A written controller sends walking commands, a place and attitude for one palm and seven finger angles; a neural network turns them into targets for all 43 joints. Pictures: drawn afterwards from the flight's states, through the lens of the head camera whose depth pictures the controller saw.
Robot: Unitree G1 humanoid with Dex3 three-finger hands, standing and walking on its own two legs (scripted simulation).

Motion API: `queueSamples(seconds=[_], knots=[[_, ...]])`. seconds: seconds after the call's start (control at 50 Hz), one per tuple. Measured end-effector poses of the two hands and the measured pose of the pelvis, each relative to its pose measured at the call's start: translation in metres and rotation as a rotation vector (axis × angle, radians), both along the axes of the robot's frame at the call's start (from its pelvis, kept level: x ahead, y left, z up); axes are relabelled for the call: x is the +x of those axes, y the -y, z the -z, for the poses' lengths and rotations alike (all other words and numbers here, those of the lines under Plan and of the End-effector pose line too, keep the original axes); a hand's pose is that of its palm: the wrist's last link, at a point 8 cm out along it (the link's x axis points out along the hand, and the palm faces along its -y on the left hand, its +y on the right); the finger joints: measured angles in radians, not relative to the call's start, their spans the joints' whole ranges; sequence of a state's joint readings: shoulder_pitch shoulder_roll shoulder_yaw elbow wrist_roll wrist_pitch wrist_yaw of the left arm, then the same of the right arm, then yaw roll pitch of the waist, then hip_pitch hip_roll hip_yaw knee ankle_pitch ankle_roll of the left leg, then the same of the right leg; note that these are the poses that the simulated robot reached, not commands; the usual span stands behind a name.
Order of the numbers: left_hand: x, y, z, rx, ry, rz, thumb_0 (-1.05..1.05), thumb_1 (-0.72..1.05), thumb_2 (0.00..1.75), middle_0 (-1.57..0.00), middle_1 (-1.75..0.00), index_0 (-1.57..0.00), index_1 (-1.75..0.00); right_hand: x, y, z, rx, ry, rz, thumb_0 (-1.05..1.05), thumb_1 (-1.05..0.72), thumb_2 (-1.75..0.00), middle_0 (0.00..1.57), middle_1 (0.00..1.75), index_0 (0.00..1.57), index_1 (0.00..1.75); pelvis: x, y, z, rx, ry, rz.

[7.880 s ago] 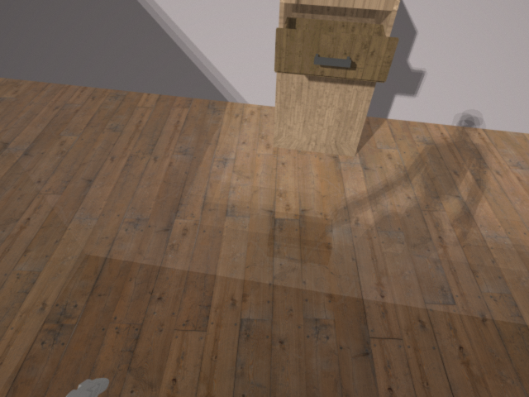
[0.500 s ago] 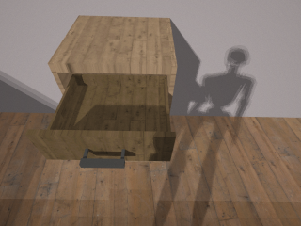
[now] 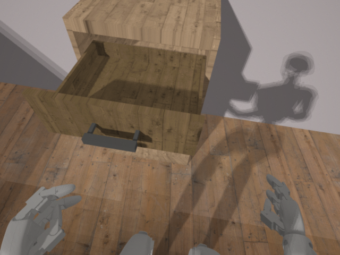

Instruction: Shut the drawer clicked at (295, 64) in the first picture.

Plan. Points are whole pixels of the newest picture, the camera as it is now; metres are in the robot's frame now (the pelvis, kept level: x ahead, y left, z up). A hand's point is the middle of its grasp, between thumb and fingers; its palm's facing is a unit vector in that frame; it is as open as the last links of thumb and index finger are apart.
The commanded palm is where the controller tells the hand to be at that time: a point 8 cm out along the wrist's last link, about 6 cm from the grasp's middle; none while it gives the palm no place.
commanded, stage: raise the hand and make a fist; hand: left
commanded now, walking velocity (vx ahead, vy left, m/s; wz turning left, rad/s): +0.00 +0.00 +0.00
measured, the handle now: (112, 136) +0.38 +0.20 +0.02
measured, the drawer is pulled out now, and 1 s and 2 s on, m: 0.29 0.29 0.29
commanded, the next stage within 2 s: bring the fist close to the handle in 1.36 s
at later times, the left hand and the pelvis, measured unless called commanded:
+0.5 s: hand (76, 209) +0.18 +0.20 +0.07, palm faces -0.01 -1.00 -0.02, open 3.2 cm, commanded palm +0.16 +0.26 +0.09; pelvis +0.01 +0.03 +0.02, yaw -1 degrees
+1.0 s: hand (85, 196) +0.19 +0.17 +0.13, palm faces -0.01 -1.00 -0.01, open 3.3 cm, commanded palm +0.16 +0.22 +0.12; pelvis +0.02 +0.06 +0.02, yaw -2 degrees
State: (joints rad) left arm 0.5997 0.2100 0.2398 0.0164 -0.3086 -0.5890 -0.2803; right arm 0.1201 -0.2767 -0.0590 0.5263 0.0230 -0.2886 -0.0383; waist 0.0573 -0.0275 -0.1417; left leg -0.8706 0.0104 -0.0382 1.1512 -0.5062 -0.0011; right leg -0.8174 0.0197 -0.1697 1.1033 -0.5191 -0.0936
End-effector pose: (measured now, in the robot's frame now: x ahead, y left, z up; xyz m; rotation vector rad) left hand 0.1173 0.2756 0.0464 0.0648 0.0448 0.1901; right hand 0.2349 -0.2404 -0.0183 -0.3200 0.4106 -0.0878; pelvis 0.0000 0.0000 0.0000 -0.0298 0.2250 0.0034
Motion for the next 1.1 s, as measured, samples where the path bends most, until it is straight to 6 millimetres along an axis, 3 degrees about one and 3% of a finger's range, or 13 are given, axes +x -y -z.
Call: queueSamples(seconds=[0.1, 0.16, 0.22, 0.28, 0.36, 0.42, 0.48, 0.54, 0.7, 0.78, 0.92, 1.02, 1.1], knots=[[0.047, 0.029, -0.03, 0.026, 0.204, 0.197, 0.02, 0.9, 0.9, -0.67, -0.81, -0.66, -0.81, -0.014, -0.024, 0.034, 0.091, -0.061, -0.032, 0.01, -0.91, -0.9, 0.2, 0.3, 0.2, 0.3, -0.006, 0.003, 0.008, -0.016, 0.002, -0.013], [0.083, 0.047, -0.021, 0.001, 0.065, 0.356, 0.02, 0.9, 0.9, -0.73, -0.87, -0.73, -0.87, -0.038, -0.031, 0.048, 0.162, -0.136, 0.025, 0.01, -0.91, -0.9, 0.2, 0.3, 0.2, 0.3, -0.006, 0.004, 0.003, -0.004, 0.006, 0.002], [0.099, 0.047, -0.014, -0.048, -0.107, 0.353, 0.02, 0.9, 0.9, -0.79, -0.93, -0.79, -0.94, -0.064, -0.029, 0.052, 0.208, -0.216, 0.117, 0.01, -0.91, -0.9, 0.2, 0.3, 0.2, 0.3, 0.001, 0.002, -0.008, 0.015, 0.011, 0.021], [0.095, 0.032, -0.024, -0.067, -0.135, 0.206, 0.02, 0.9, 0.9, -0.85, -1.0, -0.85, -1.0, -0.087, -0.02, 0.05, 0.215, -0.282, 0.207, 0.01, -0.9, -0.9, 0.2, 0.3, 0.2, 0.3, 0.01, -0.001, -0.019, 0.027, 0.017, 0.042], [0.072, 0.007, -0.046, 0.01, -0.063, 0.072, 0.02, 0.9, 0.9, -0.93, -1.09, -0.92, -1.09, -0.103, -0.005, 0.047, 0.168, -0.338, 0.252, 0.01, -0.91, -0.9, 0.2, 0.3, 0.2, 0.3, 0.019, -0.007, -0.025, 0.028, 0.016, 0.047], [0.054, 0.002, -0.045, 0.03, -0.053, 0.09, 0.02, 0.91, 0.9, -0.99, -1.15, -0.98, -1.15, -0.101, 0.002, 0.044, 0.119, -0.339, 0.235, 0.01, -0.91, -0.9, 0.2, 0.3, 0.2, 0.3, 0.019, -0.014, -0.024, 0.017, 0.007, 0.032], [0.046, 0.011, -0.031, -0.033, -0.078, 0.164, 0.02, 0.91, 0.9, -1.05, -1.22, -1.04, -1.22, -0.089, 0.003, 0.038, 0.075, -0.294, 0.21, 0.01, -0.91, -0.9, 0.2, 0.3, 0.2, 0.3, 0.015, -0.023, -0.021, 0.004, 0.0, 0.023], [0.049, 0.026, -0.025, -0.077, -0.065, 0.242, 0.02, 0.91, 0.9, -1.11, -1.28, -1.1, -1.28, -0.073, -0.004, 0.028, 0.047, -0.225, 0.181, 0.01, -0.91, -0.9, 0.2, 0.3, 0.2, 0.3, 0.013, -0.03, -0.019, -0.004, -0.003, 0.023], [0.072, 0.024, -0.065, -0.056, 0.109, 0.2, 0.02, 0.9, 0.9, -1.27, -1.45, -1.27, -1.46, -0.032, -0.053, 0.001, 0.123, -0.083, 0.097, 0.01, -0.91, -0.9, 0.2, 0.3, 0.2, 0.3, 0.019, -0.046, -0.022, -0.016, 0.025, 0.026], [0.067, 0.034, -0.065, -0.088, 0.037, 0.213, 0.02, 0.9, 0.9, -1.33, -1.52, -1.33, -1.52, -0.022, -0.079, -0.006, 0.174, -0.056, 0.046, 0.01, -0.91, -0.9, 0.2, 0.3, 0.2, 0.3, 0.022, -0.054, -0.025, -0.019, 0.043, 0.027], [0.05, 0.05, -0.066, -0.092, -0.014, 0.236, 0.02, 0.9, 0.9, -1.39, -1.58, -1.38, -1.58, -0.024, -0.099, -0.006, 0.176, -0.082, -0.014, 0.01, -0.9, -0.9, 0.2, 0.3, 0.2, 0.3, 0.02, -0.06, -0.024, -0.018, 0.058, 0.029], [0.055, 0.047, -0.084, -0.05, 0.084, 0.199, 0.02, 0.9, 0.9, -1.4, -1.59, -1.39, -1.59, -0.037, -0.095, 0.007, 0.176, -0.135, -0.017, 0.01, -0.9, -0.9, 0.2, 0.3, 0.2, 0.3, 0.018, -0.059, -0.02, -0.018, 0.057, 0.028], [0.063, 0.055, -0.078, -0.062, 0.06, 0.212, 0.02, 0.9, 0.9, -1.4, -1.59, -1.4, -1.6, -0.05, -0.084, 0.017, 0.177, -0.187, 0.021, 0.01, -0.9, -0.9, 0.2, 0.3, 0.2, 0.3, 0.018, -0.056, -0.02, -0.013, 0.051, 0.031]])
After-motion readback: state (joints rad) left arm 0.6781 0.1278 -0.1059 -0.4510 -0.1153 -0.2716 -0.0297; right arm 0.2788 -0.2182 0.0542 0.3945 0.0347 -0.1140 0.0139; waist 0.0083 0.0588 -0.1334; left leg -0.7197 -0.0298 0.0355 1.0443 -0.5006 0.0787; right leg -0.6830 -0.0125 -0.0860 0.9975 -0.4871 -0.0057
